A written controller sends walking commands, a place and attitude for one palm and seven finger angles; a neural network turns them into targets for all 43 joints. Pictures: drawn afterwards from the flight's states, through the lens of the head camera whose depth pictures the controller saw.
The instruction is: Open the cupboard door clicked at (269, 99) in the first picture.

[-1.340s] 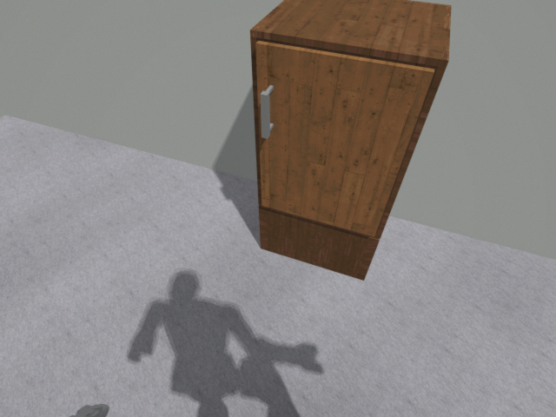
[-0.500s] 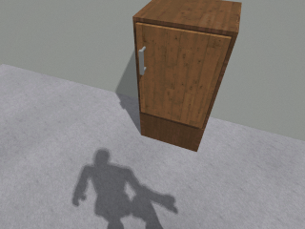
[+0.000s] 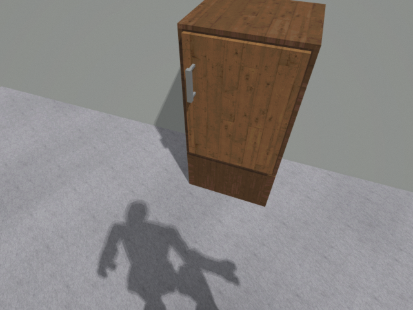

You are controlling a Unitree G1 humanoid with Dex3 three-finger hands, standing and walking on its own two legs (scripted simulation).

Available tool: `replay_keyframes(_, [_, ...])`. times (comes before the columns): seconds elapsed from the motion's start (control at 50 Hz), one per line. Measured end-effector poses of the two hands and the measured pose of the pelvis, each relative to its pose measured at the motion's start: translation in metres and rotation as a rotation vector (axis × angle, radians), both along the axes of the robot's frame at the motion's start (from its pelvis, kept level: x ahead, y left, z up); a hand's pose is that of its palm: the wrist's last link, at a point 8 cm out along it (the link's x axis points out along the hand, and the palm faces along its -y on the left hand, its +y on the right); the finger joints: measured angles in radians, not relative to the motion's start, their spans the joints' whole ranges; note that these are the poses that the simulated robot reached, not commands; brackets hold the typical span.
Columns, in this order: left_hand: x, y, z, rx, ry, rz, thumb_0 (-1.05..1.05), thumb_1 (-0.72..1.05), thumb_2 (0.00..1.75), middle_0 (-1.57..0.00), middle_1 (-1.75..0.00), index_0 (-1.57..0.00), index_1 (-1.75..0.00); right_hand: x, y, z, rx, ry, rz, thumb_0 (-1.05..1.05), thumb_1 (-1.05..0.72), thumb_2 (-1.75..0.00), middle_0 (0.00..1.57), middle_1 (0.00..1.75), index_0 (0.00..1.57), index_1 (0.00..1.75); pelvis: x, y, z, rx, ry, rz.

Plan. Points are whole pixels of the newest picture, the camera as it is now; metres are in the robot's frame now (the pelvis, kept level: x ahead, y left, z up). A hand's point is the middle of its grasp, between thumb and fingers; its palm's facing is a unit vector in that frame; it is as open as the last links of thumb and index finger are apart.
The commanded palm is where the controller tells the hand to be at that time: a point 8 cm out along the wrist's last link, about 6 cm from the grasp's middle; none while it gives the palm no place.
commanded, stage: look at it before walking up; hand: left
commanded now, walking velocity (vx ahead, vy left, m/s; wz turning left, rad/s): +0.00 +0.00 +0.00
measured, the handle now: (191, 83) +0.88 +0.11 -0.04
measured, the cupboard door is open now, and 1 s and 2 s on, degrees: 0 0 0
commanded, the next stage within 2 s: turn to face it in 0.10 s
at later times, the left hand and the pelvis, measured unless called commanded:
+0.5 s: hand out of the picture +0.07 +0.22 -0.17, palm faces -0.09 -0.95 -0.30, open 7.4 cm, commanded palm none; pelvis -0.01 +0.00 -0.01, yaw -5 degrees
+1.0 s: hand out of the picture +0.07 +0.20 -0.18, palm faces -0.21 -0.95 -0.21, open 7.4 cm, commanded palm none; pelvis -0.04 +0.02 -0.01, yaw -14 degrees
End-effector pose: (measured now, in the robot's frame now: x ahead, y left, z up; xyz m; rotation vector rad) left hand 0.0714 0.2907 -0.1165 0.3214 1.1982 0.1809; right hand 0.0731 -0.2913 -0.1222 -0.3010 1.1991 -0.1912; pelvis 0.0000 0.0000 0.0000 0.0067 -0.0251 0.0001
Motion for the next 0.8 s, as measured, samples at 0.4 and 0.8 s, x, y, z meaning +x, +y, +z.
replay_keyframes(0.4, [-0.002,-0.005,-0.005,0.001,0.039,-0.006,0.01,0.90,0.89,-0.21,-0.30,-0.20,-0.30,-0.005,0.006,-0.005,0.012,-0.017,-0.043,0.00,-0.91,-0.90,0.20,0.30,0.21,0.30,-0.001,0.000,-0.003,0.003,0.006,-0.049])
replay_keyframes(0.8, [-0.012,-0.048,-0.042,-0.152,0.069,-0.091,0.01,0.90,0.89,-0.21,-0.30,-0.20,-0.30,-0.107,0.061,-0.024,0.072,0.063,-0.255,0.00,-0.91,-0.90,0.20,0.30,0.20,0.30,-0.028,0.020,-0.016,0.002,0.026,-0.159])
